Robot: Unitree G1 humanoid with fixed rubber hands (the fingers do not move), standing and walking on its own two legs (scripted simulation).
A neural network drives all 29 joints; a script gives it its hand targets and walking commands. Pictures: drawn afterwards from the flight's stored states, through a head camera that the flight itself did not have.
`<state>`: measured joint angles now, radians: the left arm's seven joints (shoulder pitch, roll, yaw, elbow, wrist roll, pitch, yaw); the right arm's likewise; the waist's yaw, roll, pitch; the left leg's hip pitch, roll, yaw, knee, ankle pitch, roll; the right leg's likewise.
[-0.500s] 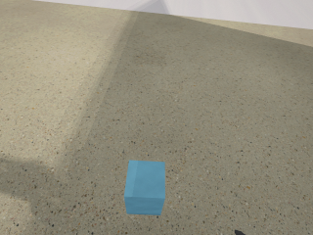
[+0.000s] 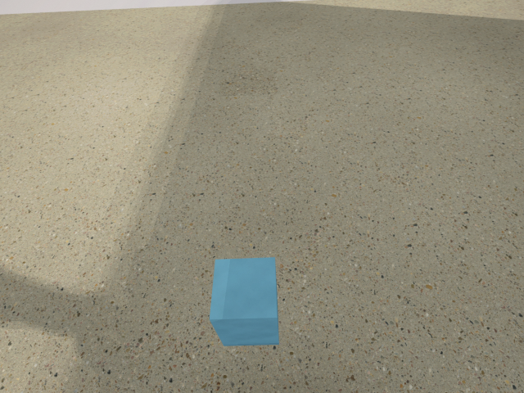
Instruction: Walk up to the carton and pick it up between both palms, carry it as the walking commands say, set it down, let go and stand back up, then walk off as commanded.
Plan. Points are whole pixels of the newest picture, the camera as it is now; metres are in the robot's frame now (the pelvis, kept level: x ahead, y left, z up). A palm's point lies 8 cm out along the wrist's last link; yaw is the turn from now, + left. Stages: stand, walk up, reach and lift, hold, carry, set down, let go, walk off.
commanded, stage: walk up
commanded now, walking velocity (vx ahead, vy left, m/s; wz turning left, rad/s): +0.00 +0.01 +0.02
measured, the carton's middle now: (248, 303) +0.49 +0.10 -0.63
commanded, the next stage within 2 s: none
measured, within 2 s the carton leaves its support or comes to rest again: neither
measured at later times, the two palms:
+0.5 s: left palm out of the picture -0.05 +0.25 -0.14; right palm out of the picture +0.01 -0.21 -0.14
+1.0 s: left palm out of the picture -0.01 +0.35 -0.14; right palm out of the picture +0.02 -0.12 -0.13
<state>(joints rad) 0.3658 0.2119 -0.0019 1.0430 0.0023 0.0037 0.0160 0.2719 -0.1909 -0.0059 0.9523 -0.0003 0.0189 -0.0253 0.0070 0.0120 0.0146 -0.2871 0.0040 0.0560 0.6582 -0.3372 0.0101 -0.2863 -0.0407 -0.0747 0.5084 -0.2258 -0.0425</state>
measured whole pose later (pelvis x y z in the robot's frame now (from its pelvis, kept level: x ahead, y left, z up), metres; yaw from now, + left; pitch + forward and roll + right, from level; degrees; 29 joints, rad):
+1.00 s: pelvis +0.01 +0.11 +0.00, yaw +3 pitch -1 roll -2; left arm 0.35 0.21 0.00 1.03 0.00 0.02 0.00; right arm 0.35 -0.19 -0.01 0.97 0.00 0.00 0.02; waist -0.04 0.00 0.01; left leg -0.17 0.05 0.07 0.48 -0.30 0.00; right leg -0.37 -0.12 -0.08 0.88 -0.34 0.04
